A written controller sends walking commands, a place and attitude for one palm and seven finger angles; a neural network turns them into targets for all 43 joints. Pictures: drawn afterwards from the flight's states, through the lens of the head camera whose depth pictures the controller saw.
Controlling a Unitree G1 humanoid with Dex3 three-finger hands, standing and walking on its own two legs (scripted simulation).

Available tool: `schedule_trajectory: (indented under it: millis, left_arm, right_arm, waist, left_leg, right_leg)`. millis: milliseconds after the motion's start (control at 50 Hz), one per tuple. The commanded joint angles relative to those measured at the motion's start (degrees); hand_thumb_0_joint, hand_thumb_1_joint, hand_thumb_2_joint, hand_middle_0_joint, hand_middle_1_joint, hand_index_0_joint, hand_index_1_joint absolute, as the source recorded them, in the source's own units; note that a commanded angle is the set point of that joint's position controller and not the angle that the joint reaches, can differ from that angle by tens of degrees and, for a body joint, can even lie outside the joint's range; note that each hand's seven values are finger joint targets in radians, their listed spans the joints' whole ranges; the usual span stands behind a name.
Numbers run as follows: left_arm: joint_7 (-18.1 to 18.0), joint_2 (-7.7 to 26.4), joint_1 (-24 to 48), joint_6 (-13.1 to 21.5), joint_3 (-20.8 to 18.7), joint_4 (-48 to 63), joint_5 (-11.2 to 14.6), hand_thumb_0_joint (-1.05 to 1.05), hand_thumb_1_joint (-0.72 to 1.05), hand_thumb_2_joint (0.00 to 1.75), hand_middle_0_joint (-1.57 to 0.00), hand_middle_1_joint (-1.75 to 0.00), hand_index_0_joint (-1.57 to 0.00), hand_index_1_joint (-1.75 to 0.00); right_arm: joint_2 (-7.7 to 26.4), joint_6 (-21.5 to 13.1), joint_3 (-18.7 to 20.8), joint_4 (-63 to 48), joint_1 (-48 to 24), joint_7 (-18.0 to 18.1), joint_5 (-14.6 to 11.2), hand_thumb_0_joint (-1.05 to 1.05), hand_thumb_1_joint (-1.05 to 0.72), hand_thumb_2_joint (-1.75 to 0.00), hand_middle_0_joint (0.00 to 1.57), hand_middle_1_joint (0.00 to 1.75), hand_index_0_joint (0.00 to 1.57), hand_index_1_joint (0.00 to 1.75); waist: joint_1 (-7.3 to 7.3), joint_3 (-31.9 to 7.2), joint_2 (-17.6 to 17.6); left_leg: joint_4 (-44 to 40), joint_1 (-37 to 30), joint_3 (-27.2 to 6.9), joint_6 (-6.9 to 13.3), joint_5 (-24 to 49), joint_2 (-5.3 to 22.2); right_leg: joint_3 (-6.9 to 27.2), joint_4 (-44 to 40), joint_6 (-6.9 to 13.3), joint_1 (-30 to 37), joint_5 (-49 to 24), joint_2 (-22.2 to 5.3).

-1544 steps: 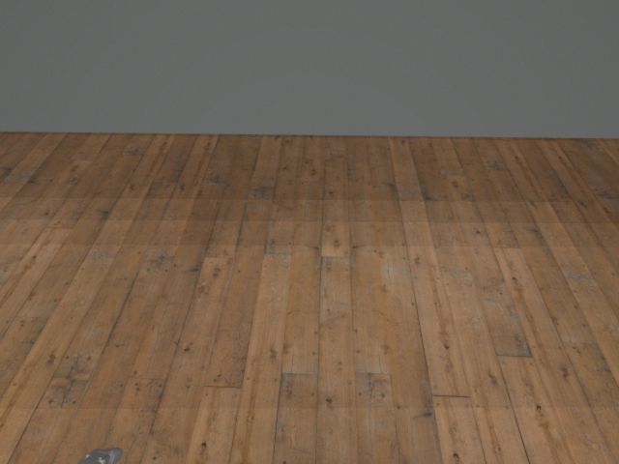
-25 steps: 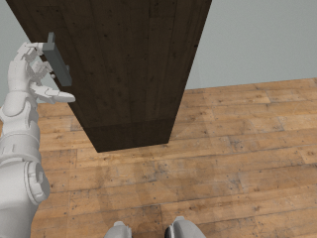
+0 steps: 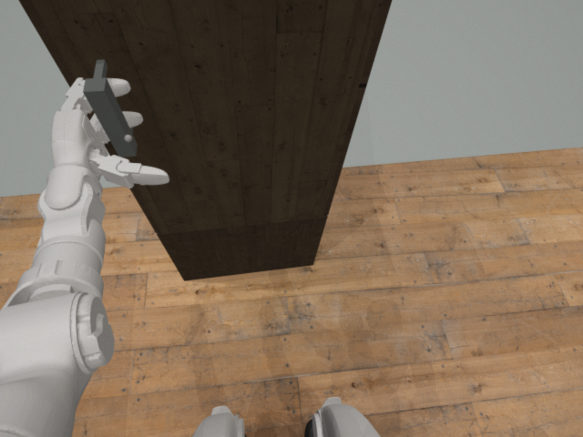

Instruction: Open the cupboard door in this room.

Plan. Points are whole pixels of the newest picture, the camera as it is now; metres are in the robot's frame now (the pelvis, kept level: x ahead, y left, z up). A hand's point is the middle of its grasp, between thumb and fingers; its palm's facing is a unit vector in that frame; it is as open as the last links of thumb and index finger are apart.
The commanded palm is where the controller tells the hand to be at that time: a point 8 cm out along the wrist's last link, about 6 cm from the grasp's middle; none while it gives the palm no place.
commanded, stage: slide the fingers in behind the handle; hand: left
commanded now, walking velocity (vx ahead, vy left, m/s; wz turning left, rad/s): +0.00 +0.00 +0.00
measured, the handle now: (114, 110) +0.55 +0.22 +0.09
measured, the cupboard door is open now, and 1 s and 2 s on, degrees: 0 0 31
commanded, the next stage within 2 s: close the thumb around the handle in 0.36 s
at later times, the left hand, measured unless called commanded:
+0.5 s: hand (128, 136) +0.50 +0.19 +0.09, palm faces +0.08 -1.00 -0.01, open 14.0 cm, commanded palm +0.47 +0.24 +0.09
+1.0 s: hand (124, 139) +0.50 +0.19 +0.09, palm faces +0.08 -1.00 +0.00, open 6.8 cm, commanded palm +0.47 +0.24 +0.09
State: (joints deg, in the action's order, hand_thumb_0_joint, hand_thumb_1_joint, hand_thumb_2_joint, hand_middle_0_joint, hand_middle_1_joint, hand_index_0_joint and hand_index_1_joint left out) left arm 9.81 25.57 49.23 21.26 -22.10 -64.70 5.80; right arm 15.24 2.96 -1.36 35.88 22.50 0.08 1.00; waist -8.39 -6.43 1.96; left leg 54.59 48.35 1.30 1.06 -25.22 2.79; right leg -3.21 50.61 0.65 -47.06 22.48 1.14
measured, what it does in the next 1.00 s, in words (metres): stands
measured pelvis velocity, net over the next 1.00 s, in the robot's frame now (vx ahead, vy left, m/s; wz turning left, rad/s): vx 0.00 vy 0.01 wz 0.00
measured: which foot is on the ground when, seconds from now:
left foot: down 0.00-1.00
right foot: down 0.00-1.00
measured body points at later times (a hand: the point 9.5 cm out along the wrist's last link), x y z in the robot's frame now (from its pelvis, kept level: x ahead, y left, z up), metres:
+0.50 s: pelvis +0.00 +0.00 +0.00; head +0.11 +0.01 +0.43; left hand +0.49 +0.24 +0.09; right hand +0.00 -0.27 -0.11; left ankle +0.00 +0.10 -0.68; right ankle +0.01 -0.12 -0.68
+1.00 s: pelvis +0.00 +0.01 +0.00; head +0.11 +0.02 +0.44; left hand +0.49 +0.25 +0.09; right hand +0.02 -0.26 -0.11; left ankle +0.00 +0.10 -0.68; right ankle +0.01 -0.12 -0.68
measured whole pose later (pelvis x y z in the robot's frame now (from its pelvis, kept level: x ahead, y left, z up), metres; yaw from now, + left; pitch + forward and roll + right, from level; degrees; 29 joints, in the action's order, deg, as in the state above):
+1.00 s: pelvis +0.00 +0.01 +0.00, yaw +0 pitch +19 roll -3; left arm 9.9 25.3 48.7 21.8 -21.8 -64.7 5.9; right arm 15.0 3.0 -1.4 36.1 22.6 0.1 1.1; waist -8.2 -6.6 2.0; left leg 54.5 48.1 1.5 1.4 -25.4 2.5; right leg -2.9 50.3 0.2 -46.8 22.5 1.0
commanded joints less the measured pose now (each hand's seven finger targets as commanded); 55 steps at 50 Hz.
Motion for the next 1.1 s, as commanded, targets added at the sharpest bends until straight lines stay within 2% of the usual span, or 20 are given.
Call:
schedule_trajectory:
  millis: [0,20,100,160,220,300,320,360,400,440,540,580,720,800,840,900,940,960,1000,1080]
  left_arm:
    - [-0.8,13.7,25.5,4.6,-0.2,11.8,-0.4,0.0,-0.5,0.3,-0.3,-1.2,-0.3,-1.2]
    - [-0.7,12.2,26.2,4.8,0.9,11.9,-0.4,0.0,-0.5,0.3,-0.3,-1.2,-0.3,-1.2]
    - [-0.2,14.4,26.1,5.4,-1.0,12.0,0.3,0.0,-0.5,0.3,-0.3,-1.2,-0.3,-1.2]
    - [0.2,13.7,26.3,4.7,-0.3,9.4,0.3,0.0,-0.5,0.3,-0.3,-1.2,-0.3,-1.2]
    - [0.0,14.6,28.7,4.7,-0.7,9.8,0.2,0.0,-0.5,0.3,-0.3,-1.2,-0.3,-1.2]
    - [0.2,17.2,28.7,4.8,-2.5,9.4,0.0,0.0,-0.5,0.3,-0.3,-1.2,-0.3,-1.2]
    - [0.2,16.6,28.2,5.0,-2.1,10.4,-0.1,0.0,-0.5,0.3,-0.3,-1.2,-0.3,-1.2]
    - [0.3,13.8,27.8,5.1,-0.2,11.7,0.1,0.0,-0.5,0.3,-0.3,-1.2,-0.3,-1.2]
    - [0.2,16.9,25.7,4.9,-3.2,10.7,0.5,0.0,-0.5,0.3,-0.3,-1.2,-0.3,-1.2]
    - [0.5,15.8,25.4,4.2,-1.9,10.0,0.2,0.0,-0.5,0.3,-0.3,-1.2,-0.3,-1.2]
    - [0.4,15.9,25.1,4.3,-2.3,11.1,0.5,0.0,-0.22,0.42,-0.32,-1.23,-0.32,-1.23]
    - [0.6,14.4,26.9,4.2,-0.5,10.6,0.5,0.0,-0.11,0.47,-0.33,-1.24,-0.33,-1.24]
    - [0.8,14.7,25.7,5.0,-1.5,11.9,0.8,0.0,0.28,0.64,-0.36,-1.28,-0.36,-1.28]
    - [0.9,14.5,24.8,4.1,-1.4,10.6,0.7,0.0,0.51,0.73,-0.37,-1.31,-0.37,-1.31]
    - [0.7,13.1,25.7,4.2,-0.2,12.3,0.8,0.0,0.62,0.78,-0.38,-1.32,-0.38,-1.32]
    - [0.2,12.3,25.7,5.0,-0.1,14.5,1.2,0.0,0.79,0.85,-0.39,-1.34,-0.39,-1.34]
    - [-0.1,12.9,25.0,4.6,-0.5,11.3,0.9,0.0,0.9,0.9,-0.4,-1.35,-0.4,-1.35]
    - [-0.2,13.2,26.3,4.4,-0.4,11.3,0.6,0.0,0.9,0.9,-0.4,-1.35,-0.4,-1.35]
    - [-0.5,13.4,27.3,4.4,-0.1,10.8,0.0,0.0,0.9,0.9,-0.4,-1.35,-0.4,-1.35]
    - [-0.6,14.2,26.3,4.6,-1.5,10.7,0.4,0.0,0.9,0.9,-0.4,-1.35,-0.4,-1.35]
  right_arm:
    - [9.7,-0.7,3.2,-3.0,8.8,0.8,-0.1,0.0,-0.9,-0.9,0.2,0.3,0.2,0.3]
    - [9.5,-0.8,3.2,-2.8,8.5,0.7,-0.2,0.0,-0.9,-0.9,0.2,0.3,0.2,0.3]
    - [9.8,-1.0,3.3,-2.6,8.7,0.9,-0.2,0.0,-0.9,-0.9,0.2,0.3,0.2,0.3]
    - [9.8,-1.0,3.1,-2.4,8.7,1.1,-0.3,0.0,-0.9,-0.9,0.2,0.3,0.2,0.3]
    - [10.0,-1.2,3.2,-2.1,9.0,1.3,-0.2,0.0,-0.9,-0.9,0.2,0.3,0.2,0.3]
    - [10.2,-1.2,3.1,-2.1,9.4,1.4,0.0,0.0,-0.9,-0.9,0.2,0.3,0.2,0.3]
    - [10.0,-1.3,3.1,-2.5,9.2,1.3,-0.1,0.0,-0.9,-0.9,0.2,0.3,0.2,0.3]
    - [9.8,-1.3,3.2,-2.6,9.1,1.0,0.0,0.0,-0.9,-0.9,0.2,0.3,0.2,0.3]
    - [10.2,-1.1,3.3,-2.6,9.6,1.0,0.1,0.0,-0.9,-0.9,0.2,0.3,0.2,0.3]
    - [10.0,-0.8,3.2,-2.7,9.2,1.1,-0.2,0.0,-0.9,-0.9,0.2,0.3,0.2,0.3]
    - [10.0,-0.7,3.2,-2.9,9.3,1.1,-0.2,0.0,-0.9,-0.9,0.2,0.3,0.2,0.3]
    - [10.0,-0.7,3.2,-2.6,8.8,1.2,-0.3,0.0,-0.9,-0.9,0.2,0.3,0.2,0.3]
    - [9.9,-1.0,3.4,-2.4,9.4,1.1,0.0,0.0,-0.9,-0.9,0.2,0.3,0.2,0.3]
    - [10.1,-0.6,3.3,-2.8,9.2,1.1,-0.1,0.0,-0.9,-0.9,0.2,0.3,0.2,0.3]
    - [9.8,-0.7,3.3,-3.0,8.8,1.0,-0.1,0.0,-0.9,-0.9,0.2,0.3,0.2,0.3]
    - [9.8,-0.8,3.5,-3.0,9.0,0.8,0.0,0.0,-0.9,-0.9,0.2,0.3,0.2,0.3]
    - [9.8,-0.7,3.4,-2.5,8.7,0.9,-0.1,0.0,-0.9,-0.9,0.2,0.3,0.2,0.3]
    - [10.0,-0.7,3.4,-2.3,8.6,1.0,-0.1,0.0,-0.9,-0.9,0.2,0.3,0.2,0.3]
    - [10.0,-0.8,3.2,-2.5,8.6,1.1,0.0,0.0,-0.9,-0.9,0.2,0.3,0.2,0.3]
    - [10.0,-1.0,3.3,-2.7,8.7,1.1,0.1,0.0,-0.9,-0.9,0.2,0.3,0.2,0.3]
  waist:
    - [-0.9,-23.8,3.5]
    - [-1.26,-23.3,4.3]
    - [-0.69,-24.5,3.7]
    - [-1.4,-22.2,2.3]
    - [-2.01,-23.6,2.9]
    - [-1.32,-24.5,2.9]
    - [-0.94,-26.2,5.6]
    - [-1.16,-27.0,6.4]
    - [-0.38,-27.0,4.3]
    - [-0.74,-25.1,4.2]
    - [-0.45,-24.9,4.1]
    - [-1.74,-23.1,3.8]
    - [-0.66,-27.3,6.2]
    - [-0.81,-24.4,3.8]
    - [-0.58,-25.5,6.0]
    - [-0.39,-26.8,5.6]
    - [-0.84,-23.9,4.1]
    - [-1.37,-23.1,3.1]
    - [-1.46,-22.1,4.6]
    - [-0.65,-25.6,4.0]
  left_leg:
    - [-5.4,-17.3,-3.0,0.3,21.0,-1.7]
    - [-5.5,-17.6,-3.0,0.3,20.5,-1.7]
    - [-5.5,-16.9,-2.7,0.4,19.8,-1.8]
    - [-5.6,-15.0,-2.6,0.5,18.0,-1.9]
    - [-5.2,-15.5,-2.8,0.6,17.8,-1.9]
    - [-4.9,-14.9,-3.0,0.6,18.4,-1.9]
    - [-4.9,-16.5,-2.9,0.4,19.7,-1.9]
    - [-4.6,-18.8,-2.9,0.2,22.0,-1.8]
    - [-4.5,-17.7,-2.9,0.4,22.6,-1.7]
    - [-4.9,-16.3,-2.5,0.4,21.2,-1.8]
    - [-5.1,-16.7,-2.6,0.4,21.7,-1.7]
    - [-5.1,-16.0,-2.6,0.5,19.2,-1.7]
    - [-4.5,-20.4,-3.2,0.0,25.0,-1.5]
    - [-5.0,-18.2,-3.2,0.2,23.0,-1.5]
    - [-5.2,-19.5,-3.3,-0.1,23.3,-1.6]
    - [-5.0,-21.4,-3.5,-0.2,25.6,-1.4]
    - [-5.2,-19.2,-3.4,-0.2,23.0,-1.4]
    - [-5.3,-18.0,-3.4,0.0,21.3,-1.4]
    - [-5.6,-17.9,-3.5,0.1,19.9,-1.6]
    - [-5.2,-18.4,-3.4,0.0,21.6,-1.7]
  right_leg:
    - [1.5,-4.6,0.3,10.8,-19.1,1.9]
    - [1.4,-4.7,0.2,10.0,-18.6,1.9]
    - [1.8,-4.8,0.4,11.9,-18.9,1.9]
    - [1.9,-5.2,0.1,11.2,-17.8,1.8]
    - [2.0,-5.1,0.0,10.5,-17.3,1.7]
    - [2.1,-4.5,0.2,11.4,-17.7,1.7]
    - [2.1,-4.3,0.2,11.1,-18.5,1.7]
    - [1.7,-4.2,0.2,9.9,-19.4,1.8]
    - [1.7,-4.1,0.3,11.5,-20.3,2.0]
    - [1.8,-4.5,0.1,11.4,-20.0,1.9]
    - [1.7,-4.6,0.2,11.8,-20.4,2.0]
    - [1.8,-5.1,0.0,10.2,-18.3,1.9]
    - [1.2,-4.1,0.3,9.9,-20.9,2.0]
    - [1.1,-4.3,0.3,9.8,-19.8,2.1]
    - [1.0,-4.3,0.3,9.6,-19.5,2.0]
    - [0.8,-4.1,0.4,9.7,-20.6,2.2]
    - [0.8,-4.5,0.3,9.0,-19.1,2.1]
    - [0.9,-4.7,0.2,8.8,-18.1,2.0]
    - [1.0,-4.7,0.4,7.9,-16.7,1.9]
    - [1.1,-4.2,0.3,9.8,-18.2,1.9]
